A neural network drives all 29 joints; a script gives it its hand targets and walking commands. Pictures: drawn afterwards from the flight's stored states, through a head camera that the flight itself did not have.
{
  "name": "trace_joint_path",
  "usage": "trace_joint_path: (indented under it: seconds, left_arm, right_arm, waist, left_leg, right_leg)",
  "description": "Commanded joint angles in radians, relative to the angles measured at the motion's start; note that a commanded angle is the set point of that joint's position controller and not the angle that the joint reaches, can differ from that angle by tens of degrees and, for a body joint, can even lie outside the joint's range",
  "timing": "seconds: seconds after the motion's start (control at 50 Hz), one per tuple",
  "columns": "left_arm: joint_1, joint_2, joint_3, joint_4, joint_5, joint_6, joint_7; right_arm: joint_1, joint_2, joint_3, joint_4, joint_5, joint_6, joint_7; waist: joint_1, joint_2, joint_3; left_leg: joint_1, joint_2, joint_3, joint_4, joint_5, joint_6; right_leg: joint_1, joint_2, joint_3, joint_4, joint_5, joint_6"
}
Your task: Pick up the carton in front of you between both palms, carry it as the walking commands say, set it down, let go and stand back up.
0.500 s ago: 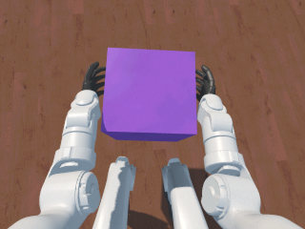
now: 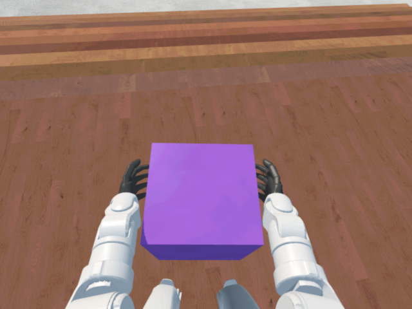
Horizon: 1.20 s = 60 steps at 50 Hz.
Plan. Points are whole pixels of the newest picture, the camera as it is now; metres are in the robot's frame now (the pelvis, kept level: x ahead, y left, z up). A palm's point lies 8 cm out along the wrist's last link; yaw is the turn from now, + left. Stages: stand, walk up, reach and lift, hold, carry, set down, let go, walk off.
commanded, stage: reach and lift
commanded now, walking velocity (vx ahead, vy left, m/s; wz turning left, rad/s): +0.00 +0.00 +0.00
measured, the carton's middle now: (201, 208) +0.35 +0.00 -0.11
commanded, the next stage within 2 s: hold in 1.48 s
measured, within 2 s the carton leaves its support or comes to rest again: neither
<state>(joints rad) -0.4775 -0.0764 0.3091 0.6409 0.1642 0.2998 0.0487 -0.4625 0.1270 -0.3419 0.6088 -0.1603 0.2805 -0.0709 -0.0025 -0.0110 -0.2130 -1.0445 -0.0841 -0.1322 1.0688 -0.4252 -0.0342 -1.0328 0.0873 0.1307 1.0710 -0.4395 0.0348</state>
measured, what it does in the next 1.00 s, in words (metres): rises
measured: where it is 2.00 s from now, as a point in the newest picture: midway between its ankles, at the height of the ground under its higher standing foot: outside the picture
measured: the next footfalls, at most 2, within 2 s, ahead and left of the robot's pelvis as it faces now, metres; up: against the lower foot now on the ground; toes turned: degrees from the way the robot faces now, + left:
none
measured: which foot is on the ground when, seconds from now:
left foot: down 0.00-1.00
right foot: down 0.00-1.00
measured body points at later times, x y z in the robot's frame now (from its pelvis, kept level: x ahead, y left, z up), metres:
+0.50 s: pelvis +0.03 +0.00 +0.08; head -0.01 +0.00 +0.53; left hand +0.33 +0.15 +0.09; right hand +0.33 -0.15 +0.10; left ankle +0.04 +0.13 -0.65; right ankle +0.03 -0.13 -0.65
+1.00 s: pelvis +0.02 +0.00 +0.09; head +0.00 +0.00 +0.54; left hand +0.33 +0.15 +0.10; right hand +0.33 -0.15 +0.11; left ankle +0.04 +0.13 -0.65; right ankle +0.03 -0.13 -0.65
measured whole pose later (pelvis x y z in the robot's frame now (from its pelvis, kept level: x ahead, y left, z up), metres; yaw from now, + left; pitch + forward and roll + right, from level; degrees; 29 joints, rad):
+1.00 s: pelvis +0.02 +0.00 +0.09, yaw +0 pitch -3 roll +0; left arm -0.30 -0.16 0.28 0.36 0.28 0.63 0.00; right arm -0.31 0.16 -0.29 0.36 -0.28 0.62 0.01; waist 0.00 0.00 -0.01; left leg -0.17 -0.05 -0.14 0.44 -0.21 -0.01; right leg -0.17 0.04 0.15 0.45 -0.23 0.02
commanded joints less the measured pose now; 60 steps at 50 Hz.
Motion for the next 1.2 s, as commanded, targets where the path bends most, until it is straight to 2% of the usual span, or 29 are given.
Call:
trace_joint_path:
  seconds: [0.0, 0.14, 0.32, 0.4, 0.48, 0.56, 0.64, 0.76, 0.9, 1.18]
  left_arm:
    - [-0.507, -1.069, -0.579, -0.045, -0.126, -0.025, -0.228]
    - [-0.388, -1.067, -0.624, -0.110, -0.139, 0.024, -0.238]
    - [-0.280, -1.070, -0.690, -0.239, -0.172, 0.164, -0.263]
    - [-0.264, -1.045, -0.685, -0.292, -0.168, 0.233, -0.269]
    - [-0.273, -1.015, -0.618, -0.275, -0.127, 0.282, -0.278]
    - [-0.348, -1.022, -0.569, -0.242, -0.107, 0.286, -0.294]
    - [-0.435, -1.059, -0.594, -0.269, -0.125, 0.276, -0.303]
    - [-0.451, -1.076, -0.607, -0.268, -0.135, 0.277, -0.303]
    - [-0.402, -1.058, -0.601, -0.283, -0.128, 0.294, -0.296]
    - [-0.291, -1.028, -0.649, -0.396, -0.154, 0.329, -0.284]
  right_arm:
    - [-0.485, 1.047, 0.599, 0.018, 0.107, 0.003, 0.236]
    - [-0.359, 1.043, 0.642, -0.034, 0.108, 0.054, 0.252]
    - [-0.247, 1.038, 0.709, -0.165, 0.143, 0.192, 0.280]
    - [-0.221, 1.027, 0.704, -0.212, 0.145, 0.259, 0.290]
    - [-0.239, 1.000, 0.638, -0.191, 0.114, 0.307, 0.303]
    - [-0.319, 1.003, 0.590, -0.156, 0.094, 0.311, 0.318]
    - [-0.401, 1.031, 0.611, -0.182, 0.107, 0.301, 0.326]
    - [-0.416, 1.031, 0.620, -0.188, 0.108, 0.301, 0.329]
    - [-0.373, 1.005, 0.617, -0.208, 0.101, 0.316, 0.327]
    - [-0.260, 0.987, 0.662, -0.314, 0.133, 0.350, 0.317]
  waist:
    - [0.003, 0.021, -0.528]
    - [0.004, 0.018, -0.410]
    - [0.001, 0.011, -0.236]
    - [0.000, 0.005, -0.123]
    - [0.004, 0.001, 0.010]
    - [0.004, 0.003, 0.045]
    - [0.001, 0.010, -0.035]
    - [-0.005, 0.013, -0.079]
    - [-0.002, 0.014, -0.071]
    - [0.003, 0.014, -0.075]
  left_leg:
    - [0.461, -0.051, 0.063, -0.203, 0.321, 0.020]
    - [0.651, -0.034, 0.043, -0.363, 0.422, 0.023]
    - [0.868, -0.018, 0.045, -0.559, 0.497, 0.014]
    - [0.912, -0.013, 0.048, -0.630, 0.449, 0.017]
    - [0.897, -0.010, 0.057, -0.675, 0.313, 0.023]
    - [0.885, -0.006, 0.067, -0.676, 0.208, 0.031]
    - [0.912, -0.007, 0.070, -0.665, 0.224, 0.031]
    - [0.939, -0.008, 0.068, -0.668, 0.240, 0.024]
    - [0.966, -0.008, 0.065, -0.687, 0.308, 0.018]
    - [1.026, -0.016, 0.059, -0.709, 0.462, 0.012]
  right_leg:
    - [0.378, 0.050, -0.066, -0.207, 0.306, -0.013]
    - [0.577, 0.032, -0.043, -0.366, 0.413, -0.015]
    - [0.818, 0.012, -0.040, -0.562, 0.498, -0.010]
    - [0.873, 0.008, -0.041, -0.635, 0.464, -0.012]
    - [0.864, 0.000, -0.046, -0.682, 0.337, -0.017]
    - [0.840, -0.006, -0.055, -0.688, 0.223, -0.024]
    - [0.859, -0.006, -0.062, -0.674, 0.237, -0.027]
    - [0.874, 0.000, -0.067, -0.674, 0.247, -0.026]
    - [0.902, 0.007, -0.067, -0.690, 0.308, -0.024]
    - [0.976, 0.015, -0.056, -0.713, 0.466, -0.013]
